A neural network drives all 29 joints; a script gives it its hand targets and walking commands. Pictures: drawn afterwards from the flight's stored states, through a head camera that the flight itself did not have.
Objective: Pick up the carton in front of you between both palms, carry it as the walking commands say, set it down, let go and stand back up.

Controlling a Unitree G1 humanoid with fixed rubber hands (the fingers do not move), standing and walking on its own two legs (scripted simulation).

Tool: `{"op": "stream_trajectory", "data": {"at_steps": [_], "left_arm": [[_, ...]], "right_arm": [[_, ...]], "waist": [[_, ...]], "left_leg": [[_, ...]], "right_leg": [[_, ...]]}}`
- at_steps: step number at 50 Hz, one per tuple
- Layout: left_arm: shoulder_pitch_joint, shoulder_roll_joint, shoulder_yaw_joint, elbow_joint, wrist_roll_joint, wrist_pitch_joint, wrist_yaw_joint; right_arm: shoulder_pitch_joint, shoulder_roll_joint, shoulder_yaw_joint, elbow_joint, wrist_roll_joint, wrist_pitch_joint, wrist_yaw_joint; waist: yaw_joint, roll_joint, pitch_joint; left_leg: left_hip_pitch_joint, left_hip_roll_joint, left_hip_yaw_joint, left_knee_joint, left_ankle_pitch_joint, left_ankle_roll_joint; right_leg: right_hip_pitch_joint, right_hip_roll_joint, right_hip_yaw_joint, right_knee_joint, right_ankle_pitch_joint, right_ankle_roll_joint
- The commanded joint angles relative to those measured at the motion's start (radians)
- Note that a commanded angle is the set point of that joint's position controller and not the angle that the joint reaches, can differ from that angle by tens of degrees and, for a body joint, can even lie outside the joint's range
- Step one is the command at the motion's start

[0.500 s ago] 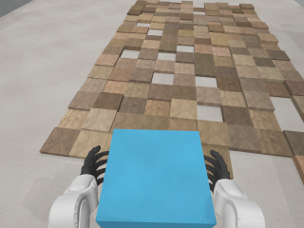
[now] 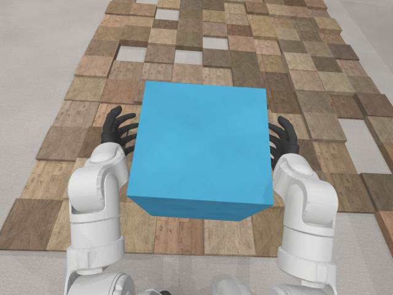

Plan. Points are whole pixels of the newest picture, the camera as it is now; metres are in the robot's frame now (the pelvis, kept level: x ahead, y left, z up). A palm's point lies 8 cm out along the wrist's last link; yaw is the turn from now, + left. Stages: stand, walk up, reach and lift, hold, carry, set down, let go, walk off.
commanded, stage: carry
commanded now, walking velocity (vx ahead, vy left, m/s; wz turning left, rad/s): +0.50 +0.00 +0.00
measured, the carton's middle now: (200, 162) +0.37 -0.01 +0.05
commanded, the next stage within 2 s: none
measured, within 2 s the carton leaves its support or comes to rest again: neither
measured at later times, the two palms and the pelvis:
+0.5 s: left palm (119, 35) +0.68 +0.19 +0.13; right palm (237, 29) +0.72 -0.12 +0.14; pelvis +0.35 -0.02 +0.05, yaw +2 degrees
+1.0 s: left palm out of the picture +1.06 +0.15 +0.20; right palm out of the picture +1.05 -0.16 +0.19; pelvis +0.70 +0.01 +0.05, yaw +0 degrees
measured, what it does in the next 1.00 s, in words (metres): climbs: right foot 0.05 m higher, then left foot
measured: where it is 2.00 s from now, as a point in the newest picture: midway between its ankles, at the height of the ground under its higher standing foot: (180, 102)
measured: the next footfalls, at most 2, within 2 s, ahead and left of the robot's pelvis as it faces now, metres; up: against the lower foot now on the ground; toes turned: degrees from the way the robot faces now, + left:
right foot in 0.26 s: +0.36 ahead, -0.12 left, +0.05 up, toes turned -4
left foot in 0.60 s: +0.62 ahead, +0.10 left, +0.05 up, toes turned +5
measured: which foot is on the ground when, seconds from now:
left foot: down 0.00-0.34, up 0.36-0.58, down 0.60-0.98, up 1.00-1.00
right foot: up 0.00-0.24, down 0.26-0.62, up 0.64-0.96, down 0.98-1.00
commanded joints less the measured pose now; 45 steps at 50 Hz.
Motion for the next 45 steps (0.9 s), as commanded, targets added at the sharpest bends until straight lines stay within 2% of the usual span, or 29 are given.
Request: {"op": "stream_trajectory", "data": {"at_steps": [1,8,10,12,13,14,15,16,17,18,19,20,21,22,24,25,26,27,28,29,30,31,32,33,35,36,38,42,45], "left_arm": [[-0.574,-0.559,-0.503,-0.061,-0.115,-0.026,0.006],[-0.591,-0.575,-0.462,0.000,-0.085,0.035,0.000],[-0.599,-0.599,-0.462,0.011,-0.082,0.051,-0.010],[-0.590,-0.622,-0.463,0.025,-0.073,0.064,-0.019],[-0.578,-0.628,-0.465,0.030,-0.068,0.067,-0.023],[-0.594,-0.634,-0.470,0.042,-0.060,0.065,-0.022],[-0.616,-0.665,-0.486,0.039,-0.063,0.058,-0.023],[-0.582,-0.705,-0.504,0.033,-0.073,0.047,-0.027],[-0.557,-0.737,-0.518,0.014,-0.076,0.031,-0.029],[-0.547,-0.766,-0.552,-0.010,-0.094,0.018,-0.031],[-0.539,-0.777,-0.591,-0.064,-0.121,0.006,-0.034],[-0.551,-0.791,-0.642,-0.128,-0.145,-0.006,-0.036],[-0.592,-0.795,-0.686,-0.203,-0.175,-0.018,-0.040],[-0.618,-0.797,-0.730,-0.256,-0.212,-0.025,-0.043],[-0.628,-0.765,-0.777,-0.319,-0.254,-0.034,-0.050],[-0.634,-0.753,-0.793,-0.340,-0.275,-0.033,-0.057],[-0.637,-0.736,-0.804,-0.348,-0.296,-0.030,-0.064],[-0.633,-0.713,-0.805,-0.342,-0.311,-0.024,-0.070],[-0.623,-0.692,-0.801,-0.319,-0.315,-0.016,-0.073],[-0.610,-0.670,-0.789,-0.294,-0.306,-0.003,-0.072],[-0.600,-0.634,-0.756,-0.269,-0.276,0.011,-0.067],[-0.588,-0.595,-0.703,-0.226,-0.230,0.029,-0.056],[-0.508,-0.569,-0.656,-0.179,-0.202,0.062,-0.045],[-0.515,-0.531,-0.607,-0.174,-0.183,0.075,-0.029],[-0.542,-0.565,-0.532,-0.144,-0.134,0.096,-0.016],[-0.538,-0.585,-0.504,-0.115,-0.114,0.103,-0.020],[-0.566,-0.617,-0.481,-0.088,-0.085,0.099,-0.031],[-0.572,-0.616,-0.430,-0.023,-0.012,0.084,-0.027],[-0.568,-0.605,-0.421,0.009,0.007,0.088,-0.025]], "right_arm": [[-0.660,0.544,0.532,-0.132,0.188,-0.040,0.007],[-0.629,0.566,0.482,-0.044,0.136,0.016,-0.008],[-0.642,0.590,0.487,-0.041,0.126,0.031,-0.001],[-0.645,0.611,0.497,-0.039,0.120,0.043,0.008],[-0.653,0.622,0.506,-0.040,0.120,0.046,0.012],[-0.663,0.640,0.508,-0.048,0.123,0.050,0.017],[-0.676,0.656,0.513,-0.069,0.134,0.046,0.024],[-0.706,0.665,0.534,-0.112,0.151,0.039,0.032],[-0.737,0.702,0.556,-0.149,0.169,0.030,0.042],[-0.749,0.724,0.570,-0.191,0.169,0.021,0.052],[-0.733,0.726,0.558,-0.205,0.149,0.008,0.053],[-0.661,0.703,0.518,-0.191,0.113,-0.004,0.045],[-0.592,0.682,0.483,-0.172,0.082,-0.015,0.036],[-0.533,0.654,0.460,-0.166,0.059,-0.026,0.028],[-0.471,0.599,0.446,-0.176,0.036,-0.039,0.021],[-0.470,0.571,0.447,-0.200,0.032,-0.044,0.018],[-0.481,0.546,0.447,-0.218,0.032,-0.043,0.014],[-0.491,0.524,0.452,-0.237,0.034,-0.037,0.012],[-0.498,0.506,0.454,-0.237,0.034,-0.027,0.011],[-0.481,0.486,0.459,-0.218,0.038,-0.013,0.012],[-0.455,0.462,0.462,-0.187,0.042,0.004,0.011],[-0.443,0.452,0.459,-0.151,0.042,0.023,0.011],[-0.448,0.426,0.460,-0.106,0.049,0.036,0.000],[-0.470,0.457,0.486,-0.109,0.085,0.054,0.000],[-0.571,0.533,0.534,-0.147,0.145,0.075,0.014],[-0.617,0.572,0.557,-0.157,0.163,0.078,0.023],[-0.693,0.640,0.588,-0.171,0.183,0.077,0.035],[-0.796,0.705,0.637,-0.158,0.246,0.065,0.056],[-0.775,0.710,0.621,-0.081,0.239,0.068,0.056]], "waist": [[0.018,0.116,-0.513],[-0.029,0.151,-0.451],[-0.033,0.131,-0.393],[-0.028,0.143,-0.348],[0.004,0.169,-0.355],[0.023,0.122,-0.381],[0.040,0.041,-0.460],[0.131,0.017,-0.576],[0.226,-0.134,-0.627],[0.253,-0.280,-0.605],[0.238,-0.206,-0.613],[0.233,-0.074,-0.587],[0.206,0.005,-0.554],[0.195,0.044,-0.528],[0.180,0.060,-0.523],[0.158,0.037,-0.504],[0.131,-0.026,-0.506],[0.084,-0.107,-0.500],[0.026,-0.117,-0.495],[-0.039,-0.075,-0.520],[-0.077,0.048,-0.538],[-0.081,0.127,-0.490],[-0.033,0.403,-0.638],[-0.019,0.308,-0.646],[-0.036,0.101,-0.539],[-0.041,0.078,-0.522],[-0.043,0.086,-0.516],[-0.035,0.090,-0.479],[-0.022,0.151,-0.443]], "left_leg": [[0.499,0.282,-0.367,-0.199,0.252,0.113],[0.668,0.214,-0.244,-0.142,0.520,0.116],[0.665,0.201,-0.231,-0.148,0.551,0.112],[0.648,0.179,-0.188,-0.141,0.648,0.088],[0.582,0.172,-0.140,-0.111,0.776,0.055],[0.559,0.124,-0.091,-0.011,1.010,0.022],[0.411,0.113,-0.079,0.173,1.117,-0.025],[0.252,0.092,-0.039,0.360,0.980,-0.070],[-0.098,0.007,-0.100,0.629,0.469,-0.126],[-0.401,-0.104,-0.166,0.863,-0.260,-0.129],[-0.515,-0.061,-0.334,0.987,-0.343,-0.093],[-0.534,-0.033,-0.353,0.930,-0.360,-0.062],[-0.557,0.016,-0.372,0.819,-0.371,-0.035],[-0.563,0.031,-0.359,0.727,-0.350,-0.031],[-0.441,0.028,-0.279,0.483,-0.223,-0.056],[-0.320,0.013,-0.236,0.294,-0.108,-0.073],[-0.127,-0.002,-0.213,0.120,0.023,-0.080],[0.057,-0.022,-0.155,0.007,0.131,-0.080],[0.226,-0.040,-0.099,-0.043,0.262,-0.080],[0.412,-0.034,-0.077,-0.100,0.384,-0.072],[0.594,-0.057,-0.053,-0.087,0.283,-0.080],[0.656,0.012,-0.150,-0.066,0.242,-0.087],[0.785,0.286,-0.708,-0.116,0.219,0.123],[0.784,0.312,-0.783,-0.145,0.124,0.160],[0.684,0.282,-0.651,-0.120,0.354,0.148],[0.665,0.276,-0.621,-0.123,0.430,0.147],[0.628,0.253,-0.567,-0.147,0.421,0.126],[0.571,0.231,-0.450,-0.189,0.348,0.137],[0.448,0.165,-0.304,-0.189,0.358,0.076]], "right_leg": [[-0.173,-0.037,0.024,-0.032,0.043,-0.007],[-0.362,-0.019,-0.063,-0.264,0.154,0.003],[-0.357,-0.004,-0.090,-0.399,0.144,0.000],[-0.268,0.028,-0.141,-0.553,0.206,-0.005],[-0.119,0.073,-0.190,-0.633,0.158,-0.017],[0.011,0.143,-0.246,-0.643,0.187,-0.025],[0.278,0.148,-0.220,-0.658,0.246,-0.060],[0.578,0.137,-0.168,-0.764,0.381,-0.084],[0.919,0.029,0.055,-0.826,0.503,-0.182],[1.084,-0.149,0.301,-0.808,0.850,-0.278],[1.136,-0.224,0.375,-0.730,0.986,-0.283],[1.067,-0.221,0.369,-0.746,0.883,-0.225],[1.023,-0.223,0.358,-0.750,0.739,-0.159],[0.990,-0.218,0.342,-0.759,0.668,-0.123],[0.859,-0.204,0.277,-0.816,0.579,-0.123],[0.742,-0.176,0.210,-0.846,0.541,-0.117],[0.617,-0.121,0.104,-0.848,0.499,-0.088],[0.507,-0.091,0.042,-0.857,0.518,-0.065],[0.428,-0.084,0.002,-0.825,0.556,-0.052],[0.374,-0.064,-0.058,-0.699,0.607,-0.029],[0.268,-0.006,-0.065,-0.530,0.465,-0.022],[0.144,0.042,-0.031,-0.377,0.023,-0.028],[-0.067,0.134,-0.003,-0.047,-0.134,0.019],[-0.138,0.087,0.085,0.081,-0.127,0.008],[-0.195,0.048,0.072,0.026,-0.072,0.026],[-0.212,0.035,0.062,-0.024,-0.062,0.028],[-0.183,0.022,0.063,-0.148,-0.020,0.030],[-0.130,0.039,0.015,-0.474,-0.012,0.031],[0.039,0.079,-0.065,-0.702,0.179,0.030]]}}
